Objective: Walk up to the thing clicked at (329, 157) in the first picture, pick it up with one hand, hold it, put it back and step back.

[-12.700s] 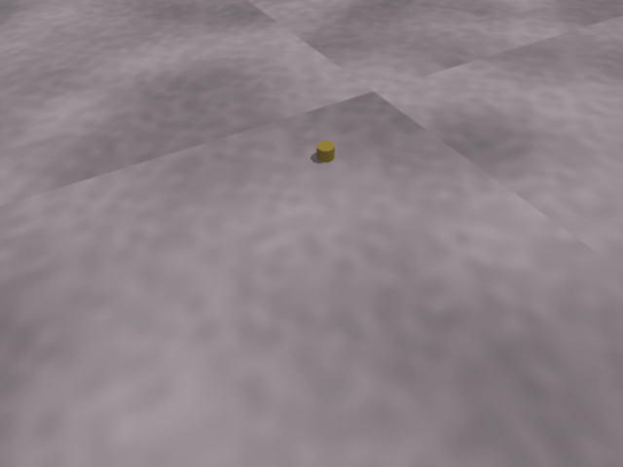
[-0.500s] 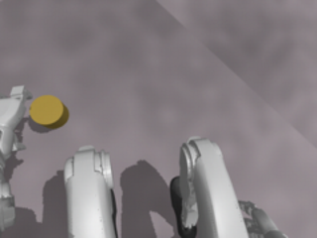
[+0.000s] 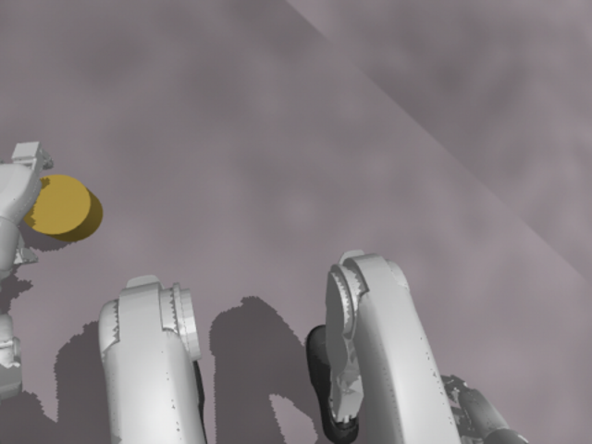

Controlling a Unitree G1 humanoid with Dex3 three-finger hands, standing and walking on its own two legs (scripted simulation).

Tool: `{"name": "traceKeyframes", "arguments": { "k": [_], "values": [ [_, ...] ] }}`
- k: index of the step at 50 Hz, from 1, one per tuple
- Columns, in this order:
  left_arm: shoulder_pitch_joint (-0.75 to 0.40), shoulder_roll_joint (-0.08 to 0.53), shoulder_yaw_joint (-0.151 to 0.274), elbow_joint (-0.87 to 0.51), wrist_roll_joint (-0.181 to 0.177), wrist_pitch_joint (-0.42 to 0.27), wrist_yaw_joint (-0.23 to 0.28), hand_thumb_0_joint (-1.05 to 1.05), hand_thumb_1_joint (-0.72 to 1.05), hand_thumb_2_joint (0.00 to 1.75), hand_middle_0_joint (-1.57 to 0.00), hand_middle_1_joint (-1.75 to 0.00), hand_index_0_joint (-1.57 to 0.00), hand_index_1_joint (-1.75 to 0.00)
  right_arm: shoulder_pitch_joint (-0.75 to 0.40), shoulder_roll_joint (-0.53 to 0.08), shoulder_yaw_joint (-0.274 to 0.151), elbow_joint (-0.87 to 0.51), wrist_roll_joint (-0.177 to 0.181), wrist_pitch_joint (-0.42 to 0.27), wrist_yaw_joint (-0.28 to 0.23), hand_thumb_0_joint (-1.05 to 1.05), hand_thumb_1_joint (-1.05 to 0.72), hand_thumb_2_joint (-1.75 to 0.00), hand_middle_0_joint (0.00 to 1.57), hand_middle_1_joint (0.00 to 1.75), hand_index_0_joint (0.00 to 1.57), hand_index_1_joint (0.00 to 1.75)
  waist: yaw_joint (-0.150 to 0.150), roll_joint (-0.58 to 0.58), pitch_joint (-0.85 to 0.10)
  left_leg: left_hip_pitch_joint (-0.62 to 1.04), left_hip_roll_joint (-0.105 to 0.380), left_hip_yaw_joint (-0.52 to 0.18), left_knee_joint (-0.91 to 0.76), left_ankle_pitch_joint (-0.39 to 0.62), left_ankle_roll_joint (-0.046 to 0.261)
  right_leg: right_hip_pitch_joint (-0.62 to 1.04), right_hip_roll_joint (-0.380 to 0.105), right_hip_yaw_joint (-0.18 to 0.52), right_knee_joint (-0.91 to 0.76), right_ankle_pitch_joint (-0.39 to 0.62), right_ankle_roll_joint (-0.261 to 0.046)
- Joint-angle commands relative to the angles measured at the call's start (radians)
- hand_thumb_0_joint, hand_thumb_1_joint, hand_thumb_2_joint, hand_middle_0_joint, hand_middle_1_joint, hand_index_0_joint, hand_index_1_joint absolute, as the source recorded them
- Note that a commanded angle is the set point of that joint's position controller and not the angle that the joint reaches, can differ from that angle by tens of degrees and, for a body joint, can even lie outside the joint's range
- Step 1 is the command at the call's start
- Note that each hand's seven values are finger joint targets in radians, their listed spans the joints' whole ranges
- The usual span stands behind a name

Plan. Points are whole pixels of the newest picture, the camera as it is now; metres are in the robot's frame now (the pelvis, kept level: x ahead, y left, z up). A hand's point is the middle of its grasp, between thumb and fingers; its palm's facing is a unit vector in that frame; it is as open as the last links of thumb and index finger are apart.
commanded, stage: approach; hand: left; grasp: from above
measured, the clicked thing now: (64, 209) +0.45 +0.33 -0.28
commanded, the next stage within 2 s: rest palm in 0.80 s
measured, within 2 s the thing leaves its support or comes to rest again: neither
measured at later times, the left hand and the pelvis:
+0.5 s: hand (19, 226) +0.40 +0.35 -0.18, palm faces -0.55 -0.14 -0.82, open 13.6 cm; pelvis +0.00 +0.00 +0.00, yaw -1 degrees
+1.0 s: hand (28, 191) +0.45 +0.34 -0.18, palm faces -0.42 -0.08 -0.90, open 13.7 cm; pelvis +0.00 +0.00 +0.00, yaw -1 degrees
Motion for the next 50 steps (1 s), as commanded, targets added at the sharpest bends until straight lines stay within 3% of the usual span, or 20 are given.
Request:
{"name": "traceKeyframes", "arguments": {
  "k": [1, 3, 6, 8, 10, 13, 14, 16, 18, 22, 27, 29, 31, 34, 35, 39, 42, 43, 45, 50],
  "values": [
    [-0.402, 0.228, 0.028, -0.131, -0.002, 0.014, 0.083, 0.0, -0.48, 0.94, -0.05, -1.08, -0.09, -1.04, 0.243, -0.265, -0.059, 0.0, -0.008, -0.009, -0.014, 0.0, -0.89, -0.89, 0.2, 0.3, 0.2, 0.3, -0.068, 0.378, -0.686, 0.607, -0.011, 0.096, -0.227, 0.175, 0.032, 0.217, 0.031, -0.113, -0.236, 0.236, -0.073],
    [-0.394, 0.248, 0.038, -0.086, 0.014, 0.048, 0.099, 0.0, -0.47, 0.93, -0.05, -1.1, -0.1, -1.04, 0.231, -0.265, -0.049, -0.01, -0.009, -0.012, -0.014, 0.0, -0.89, -0.89, 0.2, 0.3, 0.2, 0.3, -0.063, 0.416, -0.683, 0.616, -0.009, 0.096, -0.236, 0.166, 0.027, 0.2, 0.034, -0.117, -0.224, 0.232, -0.08],
    [-0.371, 0.317, 0.105, -0.052, 0.018, 0.107, 0.122, 0.0, -0.47, 0.93, -0.05, -1.11, -0.1, -1.05, 0.22, -0.267, -0.034, -0.034, -0.012, -0.005, -0.014, 0.0, -0.9, -0.89, 0.2, 0.3, 0.2, 0.3, -0.033, 0.452, -0.704, 0.602, -0.012, 0.113, -0.241, 0.182, 0.027, 0.232, 0.028, -0.113, -0.216, 0.252, -0.081],
    [-0.366, 0.316, 0.092, -0.028, 0.013, 0.145, 0.116, 0.0, -0.46, 0.91, -0.05, -1.12, -0.11, -1.06, 0.212, -0.264, -0.023, -0.046, -0.007, -0.002, -0.013, 0.0, -0.9, -0.89, 0.2, 0.3, 0.2, 0.3, -0.041, 0.441, -0.697, 0.582, -0.011, 0.119, -0.231, 0.197, 0.034, 0.241, 0.032, -0.104, -0.22, 0.278, -0.083],
    [-0.33, 0.324, 0.091, -0.014, -0.001, 0.179, 0.099, 0.0, -0.46, 0.91, -0.05, -1.13, -0.11, -1.07, 0.205, -0.265, -0.014, -0.06, 0.0, 0.005, -0.013, 0.0, -0.9, -0.89, 0.2, 0.3, 0.2, 0.3, -0.031, 0.419, -0.706, 0.56, -0.014, 0.127, -0.224, 0.218, 0.043, 0.283, 0.032, -0.095, -0.229, 0.307, -0.078],
    [-0.247, 0.318, 0.084, 0.01, -0.053, 0.207, 0.052, 0.0, -0.45, 0.89, -0.04, -1.14, -0.12, -1.06, 0.206, -0.26, -0.011, -0.071, 0.007, 0.006, -0.011, 0.0, -0.9, -0.89, 0.2, 0.3, 0.2, 0.3, -0.029, 0.312, -0.666, 0.467, -0.016, 0.131, -0.213, 0.201, 0.063, 0.349, 0.036, -0.081, -0.251, 0.305, -0.064],
    [-0.199, 0.32, 0.083, 0.016, -0.07, 0.211, 0.03, 0.0, -0.45, 0.89, -0.04, -1.14, -0.12, -1.06, 0.199, -0.254, -0.009, -0.074, 0.01, 0.008, -0.012, 0.0, -0.9, -0.89, 0.2, 0.3, 0.2, 0.3, -0.013, 0.276, -0.666, 0.439, -0.017, 0.133, -0.212, 0.195, 0.068, 0.382, 0.039, -0.074, -0.261, 0.301, -0.059],
    [-0.144, 0.336, 0.096, -0.002, -0.107, 0.206, -0.018, 0.0, -0.43, 0.87, -0.04, -1.14, -0.12, -1.05, 0.204, -0.256, -0.015, -0.082, 0.016, 0.011, -0.01, 0.0, -0.9, -0.89, 0.2, 0.3, 0.2, 0.3, -0.007, 0.218, -0.656, 0.396, -0.018, 0.132, -0.209, 0.181, 0.075, 0.424, 0.039, -0.068, -0.269, 0.286, -0.052],
    [-0.108, 0.331, 0.097, -0.047, -0.118, 0.185, -0.069, 0.0, -0.43, 0.88, -0.04, -1.15, -0.12, -1.06, 0.205, -0.255, -0.02, -0.083, 0.018, 0.016, -0.01, 0.0, -0.9, -0.89, 0.2, 0.3, 0.2, 0.3, 0.002, 0.223, -0.673, 0.409, -0.02, 0.128, -0.216, 0.175, 0.07, 0.441, 0.04, -0.069, -0.261, 0.273, -0.055],
    [-0.223, 0.328, 0.086, -0.229, -0.135, 0.084, -0.122, 0.0, -0.46, 0.89, -0.05, -1.15, -0.12, -1.08, 0.228, -0.263, -0.027, -0.065, 0.014, 0.024, -0.011, 0.0, -0.9, -0.89, 0.2, 0.3, 0.2, 0.3, -0.032, 0.267, -0.665, 0.441, -0.017, 0.108, -0.212, 0.155, 0.056, 0.402, 0.04, -0.082, -0.258, 0.25, -0.063],
    [-0.273, 0.269, 0.064, -0.452, -0.12, -0.053, -0.078, 0.0, -0.5, 0.92, -0.05, -1.08, -0.1, -1.04, 0.247, -0.266, -0.066, -0.062, 0.011, 0.026, -0.014, 0.0, -0.9, -0.89, 0.2, 0.3, 0.2, 0.3, -0.041, 0.4, -0.72, 0.58, -0.01, 0.094, -0.211, 0.145, 0.027, 0.323, 0.036, -0.095, -0.257, 0.216, -0.078],
    [-0.275, 0.234, 0.04, -0.39, -0.087, -0.057, -0.041, 0.0, -0.49, 0.91, -0.05, -1.09, -0.1, -1.03, 0.233, -0.263, -0.071, -0.045, 0.015, 0.032, -0.016, 0.0, -0.9, -0.89, 0.2, 0.3, 0.2, 0.3, -0.045, 0.397, -0.684, 0.592, -0.009, 0.085, -0.234, 0.118, 0.022, 0.248, 0.034, -0.106, -0.245, 0.189, -0.083],
    [-0.311, 0.175, -0.001, -0.27, -0.064, -0.042, -0.001, 0.0, -0.47, 0.9, -0.04, -1.09, -0.1, -1.03, 0.228, -0.262, -0.062, -0.029, 0.01, 0.03, -0.02, 0.0, -0.9, -0.89, 0.2, 0.3, 0.2, 0.3, -0.08, 0.378, -0.618, 0.586, -0.007, 0.075, -0.245, 0.104, 0.024, 0.185, 0.033, -0.121, -0.249, 0.179, -0.081],
    [-0.359, 0.15, -0.037, -0.101, -0.021, -0.002, 0.052, 0.0, -0.46, 0.91, -0.04, -1.09, -0.1, -1.03, 0.237, -0.27, -0.041, -0.019, 0.009, 0.026, -0.021, 0.0, -0.89, -0.89, 0.2, 0.3, 0.2, 0.3, -0.107, 0.351, -0.544, 0.562, -0.009, 0.061, -0.268, 0.091, 0.024, 0.132, 0.03, -0.141, -0.244, 0.172, -0.085],
    [-0.366, 0.165, -0.043, -0.059, -0.002, 0.012, 0.062, 0.0, -0.48, 0.94, -0.05, -1.09, -0.09, -1.04, 0.236, -0.274, -0.035, -0.016, 0.008, 0.024, -0.022, 0.0, -0.89, -0.89, 0.2, 0.3, 0.2, 0.3, -0.099, 0.361, -0.548, 0.566, -0.011, 0.064, -0.266, 0.103, 0.024, 0.13, 0.032, -0.139, -0.242, 0.182, -0.088],
    [-0.397, 0.3, 0.036, -0.02, 0.037, 0.074, 0.1, 0.0, -0.46, 0.95, -0.06, -1.11, -0.11, -1.06, 0.223, -0.286, -0.012, -0.035, 0.0, 0.012, -0.021, 0.0, -0.89, -0.89, 0.2, 0.3, 0.2, 0.3, -0.061, 0.437, -0.618, 0.608, -0.016, 0.08, -0.26, 0.173, 0.023, 0.18, 0.027, -0.13, -0.21, 0.245, -0.085],
    [-0.391, 0.339, 0.076, -0.025, 0.031, 0.117, 0.108, 0.0, -0.45, 0.93, -0.06, -1.12, -0.11, -1.06, 0.199, -0.281, -0.005, -0.059, -0.003, 0.006, -0.02, 0.0, -0.9, -0.89, 0.2, 0.3, 0.2, 0.3, -0.048, 0.46, -0.679, 0.626, -0.017, 0.098, -0.25, 0.206, 0.026, 0.222, 0.026, -0.118, -0.207, 0.277, -0.082],
    [-0.397, 0.333, 0.071, -0.03, 0.021, 0.128, 0.102, 0.0, -0.47, 0.94, -0.06, -1.12, -0.11, -1.07, 0.195, -0.279, -0.004, -0.067, -0.001, 0.0, -0.018, 0.0, -0.9, -0.89, 0.2, 0.3, 0.2, 0.3, -0.062, 0.476, -0.666, 0.622, -0.016, 0.099, -0.249, 0.208, 0.027, 0.223, 0.024, -0.116, -0.202, 0.282, -0.082],
    [-0.363, 0.336, 0.078, -0.032, 0.003, 0.147, 0.086, 0.0, -0.47, 0.94, -0.06, -1.14, -0.11, -1.09, 0.189, -0.28, -0.005, -0.084, -0.002, -0.004, -0.016, 0.0, -0.9, -0.89, 0.2, 0.3, 0.2, 0.3, -0.06, 0.435, -0.677, 0.584, -0.016, 0.106, -0.241, 0.193, 0.035, 0.251, 0.027, -0.11, -0.222, 0.279, -0.079],
    [-0.29, 0.249, 0.012, 0.037, -0.062, 0.157, 0.002, 0.0, -0.47, 0.92, -0.04, -1.1, -0.09, -1.05, 0.214, -0.265, -0.002, -0.085, -0.001, -0.012, -0.008, 0.0, -0.9, -0.9, 0.2, 0.3, 0.2, 0.3, -0.089, 0.325, -0.591, 0.482, -0.015, 0.099, -0.229, 0.142, 0.05, 0.27, 0.036, -0.106, -0.256, 0.243, -0.071]
  ]
}}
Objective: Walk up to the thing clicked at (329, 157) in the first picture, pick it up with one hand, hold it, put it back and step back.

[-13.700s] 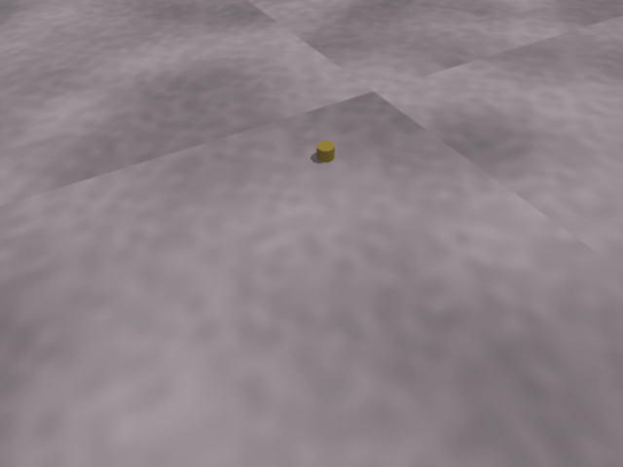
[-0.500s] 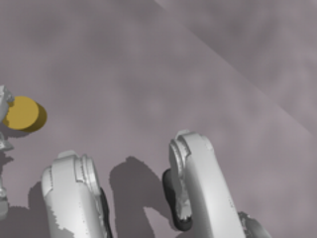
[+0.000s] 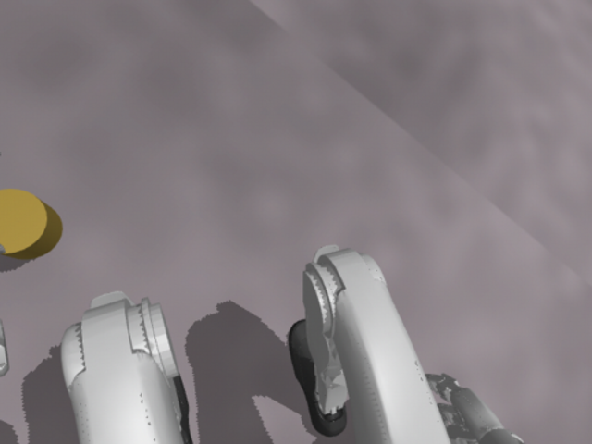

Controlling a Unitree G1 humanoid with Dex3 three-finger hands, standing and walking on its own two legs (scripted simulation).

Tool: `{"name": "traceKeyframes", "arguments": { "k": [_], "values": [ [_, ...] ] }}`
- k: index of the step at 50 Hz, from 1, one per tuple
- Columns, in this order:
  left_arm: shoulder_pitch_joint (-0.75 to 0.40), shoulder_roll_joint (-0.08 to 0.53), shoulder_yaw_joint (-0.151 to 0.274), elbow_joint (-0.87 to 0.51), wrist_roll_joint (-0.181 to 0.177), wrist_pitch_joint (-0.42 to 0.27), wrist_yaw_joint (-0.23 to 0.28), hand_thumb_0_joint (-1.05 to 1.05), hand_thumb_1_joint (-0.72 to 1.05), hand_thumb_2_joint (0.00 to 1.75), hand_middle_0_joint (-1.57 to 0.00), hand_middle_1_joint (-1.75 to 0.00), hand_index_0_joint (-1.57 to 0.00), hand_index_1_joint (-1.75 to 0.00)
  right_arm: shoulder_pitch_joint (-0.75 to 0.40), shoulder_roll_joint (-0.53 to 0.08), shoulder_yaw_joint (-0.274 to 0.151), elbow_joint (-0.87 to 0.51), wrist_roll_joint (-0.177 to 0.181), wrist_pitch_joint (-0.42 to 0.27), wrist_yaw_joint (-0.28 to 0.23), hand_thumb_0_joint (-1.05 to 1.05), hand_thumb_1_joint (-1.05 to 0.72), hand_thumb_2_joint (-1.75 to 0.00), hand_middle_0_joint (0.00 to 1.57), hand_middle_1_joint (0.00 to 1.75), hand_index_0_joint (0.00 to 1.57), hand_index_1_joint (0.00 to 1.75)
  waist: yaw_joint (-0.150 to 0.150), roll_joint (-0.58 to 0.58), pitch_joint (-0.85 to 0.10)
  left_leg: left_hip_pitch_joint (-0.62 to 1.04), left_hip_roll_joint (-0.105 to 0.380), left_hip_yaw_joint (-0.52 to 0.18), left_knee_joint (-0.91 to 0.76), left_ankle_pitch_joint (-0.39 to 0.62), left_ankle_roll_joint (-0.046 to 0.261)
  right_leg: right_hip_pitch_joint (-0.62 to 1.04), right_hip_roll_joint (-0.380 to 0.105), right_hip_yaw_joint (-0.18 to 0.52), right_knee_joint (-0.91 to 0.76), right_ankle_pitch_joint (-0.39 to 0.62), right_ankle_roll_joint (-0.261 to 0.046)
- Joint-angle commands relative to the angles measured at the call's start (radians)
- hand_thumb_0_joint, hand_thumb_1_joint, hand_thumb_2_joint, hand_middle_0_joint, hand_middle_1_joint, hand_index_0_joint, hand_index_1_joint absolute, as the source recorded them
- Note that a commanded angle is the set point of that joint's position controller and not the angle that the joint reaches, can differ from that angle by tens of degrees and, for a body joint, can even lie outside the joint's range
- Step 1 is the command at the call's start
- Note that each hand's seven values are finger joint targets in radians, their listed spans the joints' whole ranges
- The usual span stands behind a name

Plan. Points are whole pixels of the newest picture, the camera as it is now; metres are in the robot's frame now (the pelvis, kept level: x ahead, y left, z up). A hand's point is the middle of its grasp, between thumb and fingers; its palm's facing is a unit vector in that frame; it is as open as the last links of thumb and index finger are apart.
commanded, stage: rest palm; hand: left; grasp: from above
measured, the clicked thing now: (19, 225) +0.44 +0.34 -0.28
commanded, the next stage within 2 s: close in 1.54 s
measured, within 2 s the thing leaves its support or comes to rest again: neither
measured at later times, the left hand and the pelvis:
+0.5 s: hand (19, 233) +0.43 +0.32 -0.24, palm faces -0.41 -0.12 -0.90, open 14.0 cm; pelvis +0.00 +0.00 -0.02, yaw -3 degrees
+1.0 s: hand (16, 235) +0.43 +0.33 -0.26, palm faces -0.48 -0.18 -0.86, open 14.0 cm; pelvis +0.01 +0.00 -0.02, yaw -4 degrees
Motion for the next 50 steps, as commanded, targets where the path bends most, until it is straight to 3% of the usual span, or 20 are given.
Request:
{"name": "traceKeyframes", "arguments": {
  "k": [1, 6, 10, 13, 14, 17, 20, 24, 29, 30, 33, 34, 36, 38, 40, 41, 44, 45, 48, 50],
  "values": [
    [-0.197, 0.203, -0.026, -0.051, -0.069, 0.007, -0.035, 0.0, -0.47, 0.91, -0.04, -1.1, -0.09, -1.05, 0.184, -0.251, -0.068, -0.015, -0.002, -0.007, -0.002, 0.0, -0.9, -0.9, 0.2, 0.3, 0.2, 0.3, -0.008, 0.272, -0.601, 0.469, -0.012, 0.109, -0.228, 0.115, 0.044, 0.297, 0.033, -0.095, -0.253, 0.212, -0.074],
    [-0.213, 0.294, -0.007, -0.091, -0.082, -0.09, -0.075, 0.0, -0.49, 0.94, -0.05, -1.08, -0.09, -1.04, 0.199, -0.271, -0.039, -0.006, -0.018, -0.01, -0.001, 0.0, -0.9, -0.9, 0.2, 0.3, 0.2, 0.3, -0.012, 0.251, -0.583, 0.445, -0.01, 0.095, -0.201, 0.107, 0.043, 0.349, 0.036, -0.1, -0.243, 0.195, -0.068],
    [-0.202, 0.355, 0.053, -0.105, -0.047, -0.192, -0.01, 0.0, -0.5, 0.94, -0.05, -1.07, -0.08, -1.04, 0.188, -0.282, -0.008, 0.001, -0.035, -0.006, -0.002, 0.0, -0.9, -0.9, 0.2, 0.3, 0.2, 0.3, -0.004, 0.295, -0.608, 0.492, -0.007, 0.09, -0.176, 0.141, 0.032, 0.372, 0.042, -0.108, -0.223, 0.223, -0.07],
    [-0.175, 0.335, 0.04, -0.022, 0.006, -0.218, 0.059, 0.0, -0.51, 0.96, -0.05, -1.04, -0.06, -1.02, 0.162, -0.284, 0.006, 0.012, -0.052, -0.009, 0.003, 0.0, -0.89, -0.9, 0.2, 0.3, 0.2, 0.3, -0.018, 0.335, -0.586, 0.539, 0.0, 0.079, -0.171, 0.151, 0.028, 0.31, 0.052, -0.128, -0.2, 0.225, -0.076],
    [-0.193, 0.34, 0.036, -0.008, 0.021, -0.221, 0.085, 0.0, -0.51, 0.95, -0.04, -1.03, -0.06, -1.01, 0.16, -0.289, 0.012, 0.01, -0.062, -0.013, 0.006, 0.0, -0.89, -0.9, 0.2, 0.3, 0.2, 0.3, -0.035, 0.341, -0.571, 0.536, -0.001, 0.076, -0.166, 0.149, 0.027, 0.293, 0.05, -0.138, -0.191, 0.225, -0.075],
    [-0.177, 0.382, 0.066, -0.011, 0.062, -0.206, 0.171, 0.0, -0.5, 0.94, -0.04, -1.03, -0.07, -1.0, 0.156, -0.302, 0.021, 0.013, -0.084, -0.021, 0.011, 0.0, -0.89, -0.9, 0.2, 0.3, 0.2, 0.3, -0.02, 0.416, -0.571, 0.57, 0.002, 0.076, -0.178, 0.171, 0.02, 0.282, 0.053, -0.145, -0.181, 0.241, -0.081],
    [-0.184, 0.339, 0.036, 0.033, 0.084, -0.162, 0.225, 0.0, -0.48, 0.91, -0.04, -1.05, -0.08, -1.01, 0.135, -0.301, 0.021, 0.028, -0.111, -0.042, 0.028, 0.0, -0.89, -0.9, 0.2, 0.3, 0.2, 0.3, -0.044, 0.426, -0.549, 0.559, 0.007, 0.076, -0.165, 0.156, 0.015, 0.258, 0.061, -0.152, -0.165, 0.237, -0.082],
    [-0.224, 0.336, 0.032, 0.02, 0.052, -0.1, 0.268, 0.0, -0.49, 0.91, -0.04, -1.05, -0.07, -1.01, 0.122, -0.315, 0.015, 0.043, -0.118, -0.078, 0.048, 0.0, -0.9, -0.9, 0.2, 0.3, 0.2, 0.3, -0.047, 0.454, -0.56, 0.543, 0.01, 0.073, -0.154, 0.148, 0.009, 0.25, 0.061, -0.157, -0.158, 0.243, -0.082],
    [-0.239, 0.322, 0.017, 0.052, 0.028, -0.036, 0.245, 0.0, -0.47, 0.88, -0.03, -1.07, -0.09, -1.01, 0.119, -0.315, 0.015, 0.034, -0.114, -0.109, 0.073, 0.0, -0.9, -0.9, 0.2, 0.3, 0.2, 0.3, -0.067, 0.448, -0.546, 0.538, 0.015, 0.066, -0.141, 0.141, 0.014, 0.255, 0.061, -0.159, -0.15, 0.257, -0.076],
    [-0.236, 0.29, -0.005, 0.082, 0.012, -0.027, 0.231, 0.0, -0.46, 0.87, -0.03, -1.07, -0.09, -1.01, 0.106, -0.315, 0.015, 0.035, -0.111, -0.119, 0.081, 0.0, -0.9, -0.9, 0.2, 0.3, 0.2, 0.3, -0.07, 0.423, -0.508, 0.513, 0.014, 0.061, -0.14, 0.113, 0.017, 0.222, 0.058, -0.165, -0.146, 0.235, -0.076],
    [-0.206, 0.326, 0.024, 0.077, -0.024, -0.016, 0.196, 0.0, -0.46, 0.88, -0.03, -1.07, -0.09, -1.02, 0.101, -0.326, 0.016, 0.01, -0.103, -0.139, 0.087, 0.0, -0.9, -0.9, 0.2, 0.3, 0.2, 0.3, -0.059, 0.413, -0.505, 0.515, 0.014, 0.053, -0.146, 0.117, 0.02, 0.252, 0.055, -0.167, -0.154, 0.233, -0.072],
    [-0.174, 0.38, 0.067, 0.064, -0.028, -0.016, 0.193, 0.0, -0.46, 0.89, -0.04, -1.07, -0.09, -1.02, 0.118, -0.338, 0.012, 0.019, -0.106, -0.134, 0.082, 0.0, -0.9, -0.9, 0.2, 0.3, 0.2, 0.3, -0.042, 0.412, -0.555, 0.532, 0.014, 0.053, -0.152, 0.147, 0.019, 0.298, 0.059, -0.164, -0.164, 0.254, -0.072],
    [-0.14, 0.363, 0.075, 0.082, -0.031, -0.016, 0.169, 0.0, -0.46, 0.88, -0.04, -1.08, -0.09, -1.02, 0.132, -0.328, 0.013, 0.013, -0.104, -0.133, 0.085, 0.0, -0.9, -0.9, 0.2, 0.3, 0.2, 0.3, -0.049, 0.405, -0.532, 0.528, 0.011, 0.051, -0.157, 0.173, 0.016, 0.3, 0.056, -0.168, -0.15, 0.27, -0.073],
    [-0.152, 0.309, 0.033, 0.069, -0.045, -0.028, 0.139, 0.0, -0.47, 0.89, -0.04, -1.08, -0.09, -1.03, 0.109, -0.314, 0.014, 0.003, -0.102, -0.135, 0.09, 0.0, -0.9, -0.9, 0.2, 0.3, 0.2, 0.3, -0.058, 0.414, -0.528, 0.528, 0.014, 0.048, -0.156, 0.164, 0.015, 0.3, 0.059, -0.166, -0.15, 0.267, -0.076],
    [-0.153, 0.338, 0.049, 0.05, -0.051, -0.044, 0.12, 0.0, -0.47, 0.89, -0.04, -1.08, -0.09, -1.03, 0.128, -0.312, 0.027, -0.001, -0.097, -0.129, 0.092, 0.0, -0.9, -0.9, 0.2, 0.3, 0.2, 0.3, -0.073, 0.394, -0.52, 0.521, 0.013, 0.043, -0.147, 0.175, 0.019, 0.319, 0.056, -0.168, -0.15, 0.28, -0.071],
    [-0.158, 0.362, 0.063, 0.009, -0.06, -0.06, 0.119, 0.0, -0.48, 0.89, -0.04, -1.07, -0.08, -1.02, 0.134, -0.33, 0.018, 0.001, -0.094, -0.124, 0.085, 0.0, -0.9, -0.9, 0.2, 0.3, 0.2, 0.3, -0.06, 0.405, -0.556, 0.536, 0.015, 0.042, -0.149, 0.199, 0.018, 0.347, 0.059, -0.167, -0.163, 0.298, -0.07],
    [-0.157, 0.355, 0.043, 0.014, -0.042, -0.099, 0.116, 0.0, -0.5, 0.92, -0.04, -1.05, -0.07, -1.02, 0.143, -0.318, 0.047, 0.007, -0.1, -0.114, 0.09, 0.0, -0.9, -0.9, 0.2, 0.3, 0.2, 0.3, -0.085, 0.406, -0.546, 0.558, 0.019, 0.035, -0.133, 0.243, 0.015, 0.362, 0.059, -0.177, -0.144, 0.339, -0.067],
    [-0.157, 0.347, 0.029, 0.027, -0.037, -0.111, 0.116, 0.0, -0.49, 0.92, -0.04, -1.05, -0.07, -1.02, 0.132, -0.309, 0.052, 0.004, -0.098, -0.113, 0.093, 0.0, -0.9, -0.9, 0.2, 0.3, 0.2, 0.3, -0.083, 0.403, -0.529, 0.542, 0.02, 0.038, -0.126, 0.226, 0.016, 0.354, 0.063, -0.174, -0.143, 0.33, -0.067],
    [-0.121, 0.369, 0.057, 0.035, -0.034, -0.139, 0.137, 0.0, -0.49, 0.92, -0.04, -1.05, -0.07, -1.02, 0.128, -0.327, 0.051, 0.001, -0.103, -0.103, 0.088, 0.0, -0.9, -0.9, 0.2, 0.3, 0.2, 0.3, -0.063, 0.401, -0.536, 0.529, 0.02, 0.039, -0.134, 0.209, 0.018, 0.374, 0.07, -0.176, -0.165, 0.32, -0.065],
    [-0.126, 0.369, 0.043, 0.054, -0.014, -0.147, 0.153, 0.0, -0.5, 0.93, -0.04, -1.03, -0.06, -1.01, 0.126, -0.327, 0.062, 0.0, -0.11, -0.103, 0.092, 0.0, -0.9, -0.9, 0.2, 0.3, 0.2, 0.3, -0.07, 0.396, -0.503, 0.518, 0.021, 0.04, -0.13, 0.183, 0.016, 0.345, 0.069, -0.181, -0.155, 0.296, -0.067]
  ]
}}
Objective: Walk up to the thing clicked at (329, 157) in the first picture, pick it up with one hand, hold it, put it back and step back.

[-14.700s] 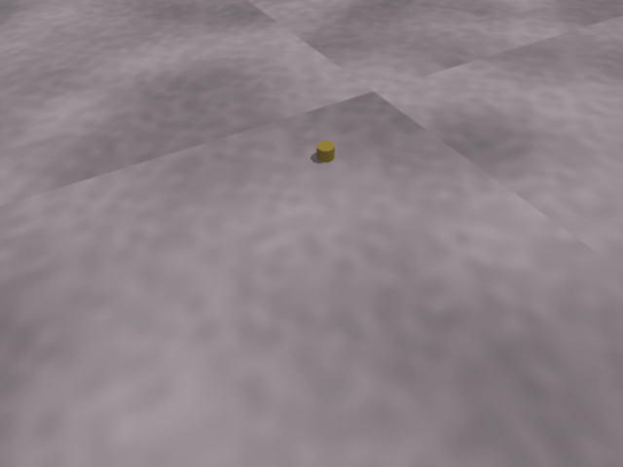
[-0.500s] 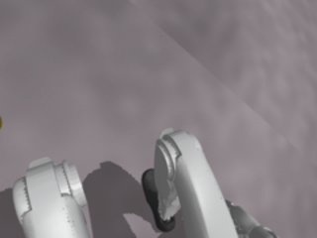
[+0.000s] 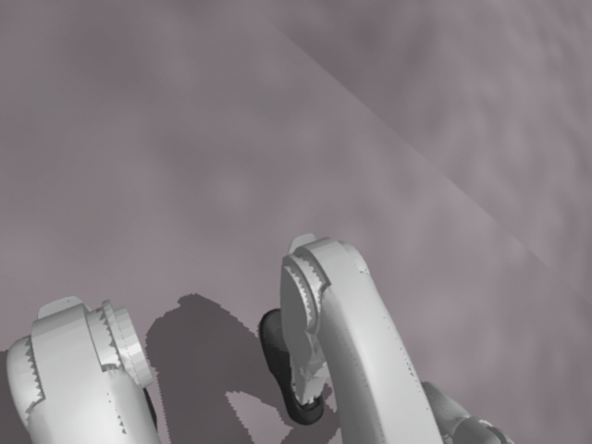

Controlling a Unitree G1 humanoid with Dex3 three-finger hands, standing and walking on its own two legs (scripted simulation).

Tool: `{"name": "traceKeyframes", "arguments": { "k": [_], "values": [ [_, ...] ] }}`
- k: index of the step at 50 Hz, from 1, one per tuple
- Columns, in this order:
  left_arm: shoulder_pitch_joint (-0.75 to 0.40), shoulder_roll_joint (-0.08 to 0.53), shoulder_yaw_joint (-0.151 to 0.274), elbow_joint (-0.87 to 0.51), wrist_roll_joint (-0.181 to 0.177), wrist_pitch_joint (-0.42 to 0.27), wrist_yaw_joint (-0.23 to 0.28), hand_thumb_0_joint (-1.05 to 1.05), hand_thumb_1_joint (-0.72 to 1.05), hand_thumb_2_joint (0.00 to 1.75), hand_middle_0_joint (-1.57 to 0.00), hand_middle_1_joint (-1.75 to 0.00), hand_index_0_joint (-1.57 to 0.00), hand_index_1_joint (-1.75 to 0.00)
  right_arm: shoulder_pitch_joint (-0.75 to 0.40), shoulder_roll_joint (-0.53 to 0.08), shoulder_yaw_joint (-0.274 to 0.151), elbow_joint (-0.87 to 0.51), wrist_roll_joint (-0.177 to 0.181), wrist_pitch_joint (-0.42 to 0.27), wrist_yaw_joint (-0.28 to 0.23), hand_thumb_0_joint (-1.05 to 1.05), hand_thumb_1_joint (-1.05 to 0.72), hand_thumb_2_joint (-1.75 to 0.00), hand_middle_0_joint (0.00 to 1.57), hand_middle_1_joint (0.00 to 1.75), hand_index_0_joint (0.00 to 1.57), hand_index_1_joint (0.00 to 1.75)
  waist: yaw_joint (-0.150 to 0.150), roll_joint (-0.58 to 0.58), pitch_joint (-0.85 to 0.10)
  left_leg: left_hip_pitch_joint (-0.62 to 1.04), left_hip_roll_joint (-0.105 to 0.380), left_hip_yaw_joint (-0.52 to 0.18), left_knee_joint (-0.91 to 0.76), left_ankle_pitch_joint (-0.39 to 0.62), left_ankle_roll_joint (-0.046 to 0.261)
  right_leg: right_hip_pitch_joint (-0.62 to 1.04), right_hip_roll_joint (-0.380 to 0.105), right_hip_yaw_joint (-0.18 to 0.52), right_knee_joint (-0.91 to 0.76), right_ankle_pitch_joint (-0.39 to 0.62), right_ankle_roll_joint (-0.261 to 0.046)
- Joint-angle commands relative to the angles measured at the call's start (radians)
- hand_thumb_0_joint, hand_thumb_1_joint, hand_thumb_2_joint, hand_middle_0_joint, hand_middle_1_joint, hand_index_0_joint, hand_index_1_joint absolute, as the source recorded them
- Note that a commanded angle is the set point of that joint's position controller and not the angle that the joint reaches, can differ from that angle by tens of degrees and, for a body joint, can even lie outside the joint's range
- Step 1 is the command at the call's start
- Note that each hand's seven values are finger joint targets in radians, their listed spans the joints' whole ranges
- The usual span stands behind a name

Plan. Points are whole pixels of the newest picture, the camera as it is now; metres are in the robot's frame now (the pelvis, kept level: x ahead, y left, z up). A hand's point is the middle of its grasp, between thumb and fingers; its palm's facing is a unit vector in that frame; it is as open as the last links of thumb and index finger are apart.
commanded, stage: rest palm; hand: left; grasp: from above
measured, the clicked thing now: out of the picture +0.41 +0.36 -0.26
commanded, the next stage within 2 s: close in 0.54 s
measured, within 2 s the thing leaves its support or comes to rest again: neither
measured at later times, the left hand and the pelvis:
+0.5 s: hand out of the picture +0.40 +0.35 -0.25, palm faces -0.41 -0.17 -0.90, open 14.1 cm; pelvis +0.00 +0.00 +0.00, yaw -1 degrees
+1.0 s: hand out of the picture +0.39 +0.35 -0.24, palm faces -0.45 -0.18 -0.88, open 13.7 cm; pelvis -0.01 +0.00 +0.00, yaw -1 degrees
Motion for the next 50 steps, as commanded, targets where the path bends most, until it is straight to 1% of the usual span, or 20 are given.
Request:
{"name": "traceKeyframes", "arguments": {
  "k": [1, 2, 5, 6, 10, 15, 17, 21, 23, 24, 25, 28, 31, 34, 37, 39, 46, 47, 49, 50],
  "values": [
    [-0.174, 0.251, 0.025, -0.093, 0.019, -0.037, 0.066, 0.0, -0.51, 0.94, -0.05, -1.03, -0.06, -1.02, 0.169, -0.332, -0.089, 0.0, -0.003, 0.011, -0.01, 0.0, -0.9, -0.9, 0.2, 0.3, 0.2, 0.3, -0.012, 0.508, -0.661, 0.519, 0.019, 0.129, -0.254, 0.259, 0.026, 0.321, 0.042, -0.118, -0.203, 0.325, -0.084],
    [-0.192, 0.241, 0.006, -0.071, 0.026, -0.037, 0.075, 0.0, -0.51, 0.95, -0.05, -1.03, -0.06, -1.02, 0.162, -0.332, -0.085, -0.01, -0.003, 0.009, -0.008, 0.0, -0.9, -0.9, 0.2, 0.3, 0.2, 0.3, -0.029, 0.5, -0.632, 0.514, 0.02, 0.123, -0.248, 0.238, 0.024, 0.285, 0.039, -0.129, -0.183, 0.304, -0.086],
    [-0.187, 0.228, 0.004, -0.045, 0.039, -0.035, 0.104, 0.0, -0.51, 0.95, -0.05, -1.03, -0.06, -1.01, 0.146, -0.338, -0.083, -0.006, -0.011, 0.002, -0.005, 0.0, -0.9, -0.9, 0.2, 0.3, 0.2, 0.3, -0.03, 0.494, -0.604, 0.504, 0.021, 0.116, -0.262, 0.214, 0.022, 0.264, 0.045, -0.139, -0.187, 0.282, -0.088],
    [-0.207, 0.218, -0.014, -0.044, 0.042, -0.034, 0.115, 0.0, -0.51, 0.95, -0.05, -1.03, -0.06, -1.02, 0.146, -0.345, -0.081, -0.016, -0.017, -0.004, -0.003, 0.0, -0.9, -0.9, 0.2, 0.3, 0.2, 0.3, -0.045, 0.486, -0.591, 0.498, 0.02, 0.115, -0.259, 0.2, 0.023, 0.255, 0.044, -0.141, -0.188, 0.273, -0.086],
    [-0.229, 0.204, -0.052, -0.035, 0.041, -0.011, 0.141, 0.0, -0.5, 0.94, -0.05, -1.05, -0.07, -1.03, 0.136, -0.349, -0.078, 0.004, -0.02, -0.027, -0.003, 0.0, -0.9, -0.9, 0.2, 0.3, 0.2, 0.3, -0.044, 0.454, -0.572, 0.445, 0.017, 0.125, -0.248, 0.138, 0.03, 0.243, 0.047, -0.126, -0.217, 0.224, -0.083],
    [-0.248, 0.197, -0.058, -0.029, 0.03, 0.033, 0.162, 0.0, -0.51, 0.95, -0.05, -1.05, -0.07, -1.03, 0.139, -0.357, -0.082, 0.008, -0.021, -0.057, 0.005, 0.0, -0.9, -0.9, 0.2, 0.3, 0.2, 0.3, -0.048, 0.474, -0.603, 0.478, 0.021, 0.12, -0.244, 0.161, 0.026, 0.256, 0.046, -0.125, -0.208, 0.248, -0.083],
    [-0.272, 0.209, -0.055, -0.05, 0.017, 0.047, 0.165, 0.0, -0.49, 0.94, -0.05, -1.06, -0.07, -1.03, 0.13, -0.357, -0.082, 0.016, -0.013, -0.067, 0.01, 0.0, -0.9, -0.9, 0.2, 0.3, 0.2, 0.3, -0.037, 0.489, -0.601, 0.48, 0.023, 0.111, -0.255, 0.148, 0.022, 0.239, 0.045, -0.13, -0.202, 0.236, -0.085],
    [-0.276, 0.206, -0.055, -0.033, 0.002, 0.078, 0.144, 0.0, -0.5, 0.94, -0.05, -1.06, -0.07, -1.04, 0.117, -0.359, -0.08, -0.007, -0.003, -0.088, 0.023, 0.0, -0.9, -0.9, 0.2, 0.3, 0.2, 0.3, -0.038, 0.512, -0.6, 0.507, 0.025, 0.11, -0.253, 0.171, 0.02, 0.234, 0.039, -0.125, -0.188, 0.264, -0.085],
    [-0.216, 0.238, -0.009, -0.002, -0.006, 0.092, 0.136, 0.0, -0.51, 0.97, -0.06, -1.07, -0.07, -1.05, 0.134, -0.366, -0.087, -0.009, -0.002, -0.087, 0.023, 0.0, -0.9, -0.9, 0.2, 0.3, 0.2, 0.3, -0.027, 0.509, -0.611, 0.507, 0.025, 0.112, -0.257, 0.203, 0.02, 0.271, 0.043, -0.123, -0.196, 0.287, -0.084],
    [-0.216, 0.214, -0.023, -0.004, -0.013, 0.092, 0.126, 0.0, -0.51, 0.97, -0.06, -1.06, -0.07, -1.04, 0.132, -0.357, -0.084, -0.014, -0.001, -0.088, 0.026, 0.0, -0.9, -0.9, 0.2, 0.3, 0.2, 0.3, -0.029, 0.49, -0.606, 0.488, 0.023, 0.113, -0.25, 0.205, 0.023, 0.271, 0.043, -0.123, -0.195, 0.288, -0.082],
    [-0.202, 0.233, -0.006, 0.006, -0.017, 0.096, 0.121, 0.0, -0.51, 0.97, -0.06, -1.06, -0.07, -1.05, 0.144, -0.359, -0.082, -0.005, -0.001, -0.088, 0.026, 0.0, -0.9, -0.9, 0.2, 0.3, 0.2, 0.3, -0.036, 0.464, -0.607, 0.483, 0.025, 0.118, -0.239, 0.219, 0.027, 0.293, 0.044, -0.122, -0.199, 0.307, -0.077],
    [-0.23, 0.206, -0.029, -0.022, -0.035, 0.085, 0.093, 0.0, -0.5, 0.98, -0.06, -1.09, -0.07, -1.07, 0.139, -0.35, -0.083, -0.013, 0.003, -0.087, 0.027, 0.0, -0.9, -0.9, 0.2, 0.3, 0.2, 0.3, -0.041, 0.477, -0.601, 0.468, 0.024, 0.118, -0.244, 0.212, 0.03, 0.299, 0.045, -0.116, -0.202, 0.299, -0.082],
    [-0.199, 0.226, -0.004, -0.042, -0.053, 0.069, 0.071, 0.0, -0.5, 0.99, -0.06, -1.08, -0.07, -1.07, 0.158, -0.349, -0.083, -0.01, 0.005, -0.078, 0.021, 0.0, -0.9, -0.9, 0.2, 0.3, 0.2, 0.3, -0.032, 0.479, -0.646, 0.497, 0.024, 0.113, -0.245, 0.252, 0.027, 0.331, 0.043, -0.122, -0.208, 0.327, -0.079],
    [-0.198, 0.209, -0.035, -0.027, -0.044, 0.046, 0.052, 0.0, -0.48, 0.95, -0.06, -1.07, -0.08, -1.04, 0.151, -0.337, -0.065, -0.014, 0.006, -0.066, 0.021, 0.0, -0.89, -0.9, 0.2, 0.3, 0.2, 0.3, -0.051, 0.456, -0.598, 0.475, 0.025, 0.109, -0.241, 0.225, 0.028, 0.309, 0.038, -0.13, -0.202, 0.309, -0.077],
    [-0.182, 0.23, -0.024, -0.03, -0.032, 0.028, 0.048, 0.0, -0.46, 0.94, -0.06, -1.07, -0.08, -1.05, 0.15, -0.345, -0.069, -0.018, 0.005, -0.051, 0.017, 0.0, -0.89, -0.9, 0.2, 0.3, 0.2, 0.3, -0.035, 0.483, -0.603, 0.488, 0.024, 0.113, -0.252, 0.221, 0.024, 0.319, 0.043, -0.127, -0.205, 0.298, -0.081],
    [-0.174, 0.228, -0.022, -0.026, -0.034, 0.013, 0.055, 0.0, -0.47, 0.95, -0.06, -1.06, -0.08, -1.04, 0.14, -0.343, -0.059, -0.022, 0.005, -0.042, 0.012, 0.0, -0.89, -0.9, 0.2, 0.3, 0.2, 0.3, -0.035, 0.472, -0.593, 0.48, 0.024, 0.106, -0.258, 0.207, 0.023, 0.308, 0.043, -0.136, -0.205, 0.283, -0.082],
    [-0.225, 0.234, -0.036, -0.039, 0.008, -0.014, 0.092, 0.0, -0.44, 0.95, -0.07, -1.07, -0.09, -1.05, 0.125, -0.347, -0.054, -0.024, -0.001, -0.033, 0.002, 0.0, -0.89, -0.9, 0.2, 0.3, 0.2, 0.3, -0.048, 0.469, -0.576, 0.466, 0.026, 0.108, -0.248, 0.172, 0.025, 0.281, 0.048, -0.132, -0.204, 0.26, -0.082],
    [-0.235, 0.25, -0.023, -0.057, 0.01, -0.016, 0.102, 0.0, -0.43, 0.94, -0.07, -1.08, -0.09, -1.05, 0.128, -0.352, -0.056, -0.02, -0.003, -0.035, 0.0, 0.0, -0.89, -0.9, 0.2, 0.3, 0.2, 0.3, -0.043, 0.479, -0.588, 0.481, 0.026, 0.106, -0.254, 0.174, 0.023, 0.276, 0.048, -0.137, -0.203, 0.259, -0.083],
    [-0.234, 0.218, -0.059, -0.034, 0.021, -0.008, 0.109, 0.0, -0.43, 0.94, -0.07, -1.07, -0.09, -1.04, 0.12, -0.36, -0.062, -0.025, -0.009, -0.042, 0.001, 0.0, -0.89, -0.9, 0.2, 0.3, 0.2, 0.3, -0.055, 0.471, -0.564, 0.468, 0.028, 0.107, -0.244, 0.169, 0.025, 0.268, 0.05, -0.129, -0.204, 0.257, -0.083],
    [-0.23, 0.251, -0.029, -0.041, 0.022, -0.006, 0.121, 0.0, -0.43, 0.94, -0.07, -1.07, -0.1, -1.05, 0.13, -0.362, -0.061, -0.017, -0.01, -0.041, -0.002, 0.0, -0.89, -0.9, 0.2, 0.3, 0.2, 0.3, -0.047, 0.465, -0.59, 0.47, 0.028, 0.112, -0.251, 0.174, 0.026, 0.297, 0.054, -0.125, -0.221, 0.263, -0.081]
  ]
}}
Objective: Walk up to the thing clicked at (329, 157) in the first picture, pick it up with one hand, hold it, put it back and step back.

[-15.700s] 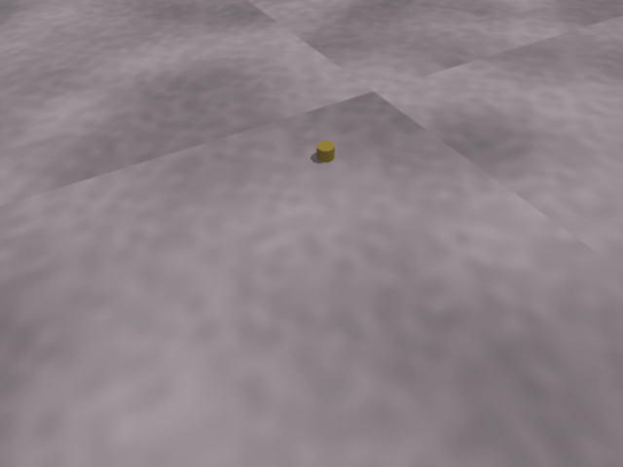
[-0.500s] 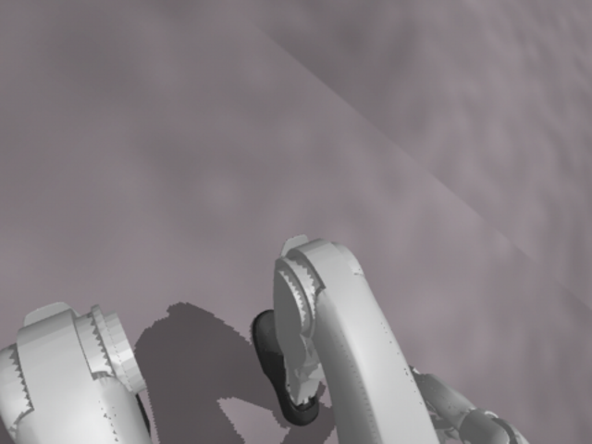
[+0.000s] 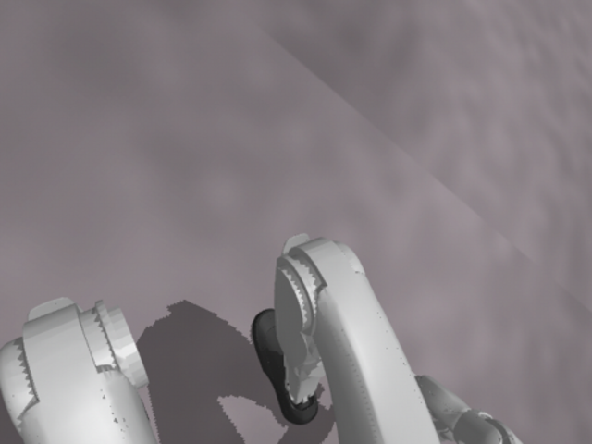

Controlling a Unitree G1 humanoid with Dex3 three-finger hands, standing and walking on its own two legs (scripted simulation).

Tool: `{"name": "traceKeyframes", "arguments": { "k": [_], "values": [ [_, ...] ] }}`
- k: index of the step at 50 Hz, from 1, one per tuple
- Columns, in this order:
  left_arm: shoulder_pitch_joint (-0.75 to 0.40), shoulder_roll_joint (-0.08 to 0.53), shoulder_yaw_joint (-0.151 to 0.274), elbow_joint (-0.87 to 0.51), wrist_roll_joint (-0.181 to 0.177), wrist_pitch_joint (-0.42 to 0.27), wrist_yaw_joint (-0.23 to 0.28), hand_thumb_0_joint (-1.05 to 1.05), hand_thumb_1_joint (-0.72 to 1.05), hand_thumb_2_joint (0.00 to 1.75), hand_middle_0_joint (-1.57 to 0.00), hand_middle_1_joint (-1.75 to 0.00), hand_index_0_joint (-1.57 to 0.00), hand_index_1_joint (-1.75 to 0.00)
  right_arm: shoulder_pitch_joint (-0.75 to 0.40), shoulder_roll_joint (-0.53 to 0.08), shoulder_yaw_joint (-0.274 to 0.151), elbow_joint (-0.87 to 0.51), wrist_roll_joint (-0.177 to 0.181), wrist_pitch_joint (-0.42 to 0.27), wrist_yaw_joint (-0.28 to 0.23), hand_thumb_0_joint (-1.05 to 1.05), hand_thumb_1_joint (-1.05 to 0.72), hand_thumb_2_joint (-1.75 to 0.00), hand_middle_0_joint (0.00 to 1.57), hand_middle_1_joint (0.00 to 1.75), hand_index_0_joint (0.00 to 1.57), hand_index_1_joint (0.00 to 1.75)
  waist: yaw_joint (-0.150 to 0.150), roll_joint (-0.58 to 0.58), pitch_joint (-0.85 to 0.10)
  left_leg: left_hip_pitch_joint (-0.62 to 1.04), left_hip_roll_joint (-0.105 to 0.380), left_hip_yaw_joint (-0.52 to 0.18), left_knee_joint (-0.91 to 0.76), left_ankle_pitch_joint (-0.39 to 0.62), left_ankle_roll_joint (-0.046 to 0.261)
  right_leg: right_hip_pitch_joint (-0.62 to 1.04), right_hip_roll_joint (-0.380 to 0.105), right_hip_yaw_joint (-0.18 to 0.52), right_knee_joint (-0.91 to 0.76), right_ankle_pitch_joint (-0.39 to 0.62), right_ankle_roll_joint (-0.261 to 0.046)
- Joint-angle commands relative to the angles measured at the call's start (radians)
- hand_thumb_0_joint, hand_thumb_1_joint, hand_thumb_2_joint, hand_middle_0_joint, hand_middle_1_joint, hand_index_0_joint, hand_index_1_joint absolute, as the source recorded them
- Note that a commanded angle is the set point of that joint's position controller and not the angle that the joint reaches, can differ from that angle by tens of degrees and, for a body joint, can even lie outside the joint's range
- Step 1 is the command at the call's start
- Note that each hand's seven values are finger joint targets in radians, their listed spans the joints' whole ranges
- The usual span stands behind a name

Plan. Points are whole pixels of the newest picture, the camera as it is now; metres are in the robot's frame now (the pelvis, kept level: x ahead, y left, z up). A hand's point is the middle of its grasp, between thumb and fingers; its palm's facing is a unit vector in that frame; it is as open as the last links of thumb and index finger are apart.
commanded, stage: close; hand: left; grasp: from above
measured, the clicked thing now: out of the picture +0.41 +0.36 -0.26
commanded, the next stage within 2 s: settle in 1.00 s
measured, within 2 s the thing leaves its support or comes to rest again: leaves its support in 1.38 s
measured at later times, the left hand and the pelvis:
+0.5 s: hand out of the picture +0.40 +0.36 -0.24, palm faces -0.44 -0.19 -0.88, open 13.2 cm; pelvis +0.00 +0.00 +0.00, yaw +0 degrees
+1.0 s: hand out of the picture +0.40 +0.36 -0.23, palm faces -0.43 -0.18 -0.89, open 12.0 cm; pelvis +0.00 +0.00 +0.00, yaw +0 degrees
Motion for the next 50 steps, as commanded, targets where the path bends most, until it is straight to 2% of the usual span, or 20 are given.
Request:
{"name": "traceKeyframes", "arguments": {
  "k": [1, 10, 12, 14, 15, 16, 20, 21, 22, 23, 25, 28, 33, 38, 39, 41, 44, 48, 49, 50],
  "values": [
    [-0.246, 0.215, -0.005, -0.114, 0.007, 0.002, 0.062, 0.0, -0.43, 0.92, -0.07, -1.07, -0.1, -1.04, 0.149, -0.329, -0.103, 0.0, 0.004, -0.009, -0.01, 0.0, -0.89, -0.9, 0.2, 0.3, 0.2, 0.3, -0.046, 0.496, -0.598, 0.469, 0.02, 0.132, -0.253, 0.165, 0.024, 0.267, 0.036, -0.116, -0.204, 0.241, -0.081],
    [-0.279, 0.197, -0.022, -0.108, -0.021, 0.047, 0.065, 0.0, -0.38, 0.94, -0.11, -1.07, -0.13, -1.04, 0.152, -0.334, -0.111, 0.007, 0.009, -0.037, -0.001, 0.0, -0.89, -0.9, 0.2, 0.3, 0.2, 0.3, -0.048, 0.498, -0.601, 0.48, 0.026, 0.119, -0.262, 0.172, 0.02, 0.262, 0.035, -0.117, -0.203, 0.25, -0.081],
    [-0.246, 0.22, 0.011, -0.076, -0.032, 0.058, 0.062, 0.0, -0.37, 0.94, -0.12, -1.07, -0.14, -1.05, 0.16, -0.34, -0.112, 0.005, 0.015, -0.039, -0.001, 0.0, -0.89, -0.9, 0.2, 0.3, 0.2, 0.3, -0.04, 0.483, -0.599, 0.463, 0.022, 0.121, -0.266, 0.17, 0.024, 0.263, 0.032, -0.118, -0.209, 0.242, -0.079],
    [-0.29, 0.184, -0.028, -0.104, -0.041, 0.055, 0.046, 0.0, -0.36, 0.94, -0.13, -1.07, -0.16, -1.05, 0.166, -0.329, -0.108, 0.006, 0.014, -0.043, 0.005, 0.0, -0.89, -0.9, 0.2, 0.3, 0.2, 0.3, -0.053, 0.514, -0.588, 0.475, 0.023, 0.121, -0.264, 0.177, 0.02, 0.247, 0.028, -0.119, -0.193, 0.255, -0.081],
    [-0.231, 0.226, 0.011, -0.057, -0.038, 0.061, 0.045, 0.0, -0.35, 0.93, -0.12, -1.08, -0.15, -1.04, 0.162, -0.333, -0.105, 0.011, 0.015, -0.042, 0.004, 0.0, -0.89, -0.9, 0.2, 0.3, 0.2, 0.3, -0.039, 0.504, -0.605, 0.486, 0.026, 0.113, -0.272, 0.185, 0.018, 0.266, 0.029, -0.124, -0.194, 0.255, -0.081],
    [-0.227, 0.2, -0.008, -0.048, -0.038, 0.062, 0.034, 0.0, -0.34, 0.92, -0.13, -1.07, -0.16, -1.04, 0.158, -0.335, -0.108, 0.003, 0.016, -0.044, 0.005, 0.0, -0.89, -0.9, 0.2, 0.3, 0.2, 0.3, -0.047, 0.498, -0.576, 0.466, 0.022, 0.118, -0.264, 0.173, 0.019, 0.247, 0.027, -0.122, -0.186, 0.247, -0.081],
    [-0.24, 0.201, -0.009, -0.08, -0.047, 0.05, 0.018, 0.0, -0.31, 0.91, -0.15, -1.06, -0.18, -1.02, 0.169, -0.325, -0.096, -0.001, 0.016, -0.038, 0.006, 0.0, -0.89, -0.9, 0.2, 0.3, 0.2, 0.3, -0.052, 0.499, -0.596, 0.478, 0.02, 0.123, -0.259, 0.2, 0.022, 0.284, 0.028, -0.121, -0.197, 0.273, -0.077],
    [-0.231, 0.227, 0.013, -0.095, -0.05, 0.045, 0.021, 0.0, -0.29, 0.92, -0.16, -1.08, -0.19, -1.04, 0.164, -0.327, -0.098, -0.001, 0.017, -0.033, 0.002, 0.0, -0.89, -0.9, 0.2, 0.3, 0.2, 0.3, -0.031, 0.506, -0.626, 0.482, 0.022, 0.129, -0.264, 0.204, 0.022, 0.309, 0.033, -0.115, -0.206, 0.275, -0.08],
    [-0.253, 0.204, -0.018, -0.101, -0.045, 0.041, 0.014, 0.0, -0.27, 0.92, -0.18, -1.09, -0.21, -1.05, 0.156, -0.329, -0.103, -0.013, 0.017, -0.034, 0.004, 0.0, -0.89, -0.9, 0.2, 0.3, 0.2, 0.3, -0.042, 0.51, -0.591, 0.465, 0.021, 0.134, -0.254, 0.186, 0.025, 0.286, 0.033, -0.108, -0.202, 0.262, -0.081],
    [-0.221, 0.228, 0.02, -0.086, -0.056, 0.038, 0.018, 0.0, -0.25, 0.91, -0.18, -1.09, -0.22, -1.05, 0.164, -0.337, -0.105, -0.008, 0.018, -0.028, -0.001, 0.0, -0.89, -0.9, 0.2, 0.3, 0.2, 0.3, -0.03, 0.483, -0.619, 0.465, 0.021, 0.129, -0.264, 0.182, 0.026, 0.306, 0.034, -0.114, -0.216, 0.253, -0.08],
    [-0.213, 0.205, -0.002, -0.077, -0.046, 0.031, 0.012, 0.0, -0.21, 0.92, -0.22, -1.09, -0.26, -1.05, 0.173, -0.331, -0.102, -0.006, 0.012, -0.023, 0.0, 0.0, -0.89, -0.9, 0.2, 0.3, 0.2, 0.3, -0.047, 0.481, -0.604, 0.456, 0.019, 0.133, -0.255, 0.176, 0.028, 0.299, 0.035, -0.11, -0.215, 0.251, -0.078],
    [-0.221, 0.219, 0.011, -0.094, -0.043, 0.019, 0.015, 0.0, -0.16, 0.91, -0.23, -1.1, -0.28, -1.05, 0.172, -0.324, -0.099, -0.004, 0.014, -0.017, -0.003, 0.0, -0.89, -0.9, 0.2, 0.3, 0.2, 0.3, -0.036, 0.492, -0.62, 0.462, 0.021, 0.126, -0.263, 0.179, 0.025, 0.301, 0.034, -0.116, -0.21, 0.249, -0.08],
    [-0.218, 0.202, -0.011, -0.051, -0.029, 0.017, 0.022, 0.0, -0.06, 0.93, -0.31, -1.13, -0.36, -1.07, 0.164, -0.322, -0.093, -0.009, 0.015, -0.013, -0.007, 0.0, -0.89, -0.9, 0.2, 0.3, 0.2, 0.3, -0.054, 0.446, -0.564, 0.432, 0.02, 0.127, -0.251, 0.148, 0.029, 0.267, 0.034, -0.114, -0.208, 0.229, -0.078],
    [-0.227, 0.227, 0.01, -0.062, -0.024, 0.016, 0.037, 0.0, 0.04, 0.92, -0.37, -1.14, -0.43, -1.07, 0.173, -0.326, -0.096, 0.004, 0.014, -0.013, -0.012, 0.0, -0.89, -0.9, 0.2, 0.3, 0.2, 0.3, -0.038, 0.468, -0.603, 0.45, 0.02, 0.126, -0.257, 0.169, 0.026, 0.278, 0.033, -0.114, -0.208, 0.236, -0.081],
    [-0.227, 0.207, -0.008, -0.049, -0.021, 0.017, 0.035, 0.0, 0.07, 0.92, -0.39, -1.13, -0.45, -1.07, 0.179, -0.325, -0.093, -0.001, 0.008, -0.015, -0.009, 0.0, -0.89, -0.9, 0.2, 0.3, 0.2, 0.3, -0.054, 0.461, -0.572, 0.44, 0.02, 0.126, -0.254, 0.158, 0.027, 0.271, 0.033, -0.115, -0.202, 0.232, -0.079],
    [-0.241, 0.247, 0.027, -0.094, -0.023, 0.016, 0.043, 0.0, 0.1, 0.92, -0.41, -1.13, -0.47, -1.07, 0.175, -0.328, -0.095, 0.001, 0.01, -0.01, -0.014, 0.0, -0.89, -0.9, 0.2, 0.3, 0.2, 0.3, -0.029, 0.487, -0.632, 0.47, 0.02, 0.124, -0.268, 0.183, 0.022, 0.292, 0.035, -0.119, -0.207, 0.247, -0.082],
    [-0.221, 0.229, 0.007, -0.035, -0.021, 0.026, 0.036, 0.0, 0.16, 0.98, -0.48, -1.13, -0.52, -1.08, 0.167, -0.329, -0.094, -0.003, 0.009, -0.01, -0.015, 0.0, -0.89, -0.9, 0.2, 0.3, 0.2, 0.3, -0.048, 0.456, -0.566, 0.428, 0.02, 0.129, -0.262, 0.141, 0.027, 0.266, 0.032, -0.113, -0.212, 0.216, -0.079],
    [-0.28, 0.219, -0.014, -0.12, -0.031, 0.022, 0.032, 0.0, 0.24, 0.99, -0.55, -1.11, -0.6, -1.07, 0.168, -0.332, -0.104, -0.008, 0.007, -0.012, -0.02, 0.0, -0.9, -0.9, 0.2, 0.3, 0.2, 0.3, -0.043, 0.474, -0.59, 0.427, 0.018, 0.134, -0.258, 0.14, 0.029, 0.271, 0.034, -0.101, -0.223, 0.214, -0.08],
    [-0.223, 0.232, 0.013, -0.055, -0.026, 0.033, 0.035, 0.0, 0.26, 0.98, -0.56, -1.12, -0.61, -1.06, 0.179, -0.332, -0.102, -0.002, 0.005, -0.011, -0.021, 0.0, -0.9, -0.9, 0.2, 0.3, 0.2, 0.3, -0.04, 0.458, -0.594, 0.438, 0.017, 0.131, -0.261, 0.144, 0.029, 0.281, 0.032, -0.105, -0.221, 0.219, -0.08],
    [-0.249, 0.233, -0.001, -0.089, -0.024, 0.033, 0.032, 0.0, 0.28, 0.99, -0.59, -1.11, -0.63, -1.06, 0.174, -0.328, -0.102, -0.003, 0.009, -0.013, -0.019, 0.0, -0.9, -0.9, 0.2, 0.3, 0.2, 0.3, -0.037, 0.47, -0.597, 0.439, 0.019, 0.13, -0.258, 0.149, 0.027, 0.263, 0.032, -0.108, -0.208, 0.219, -0.08]
  ]
}}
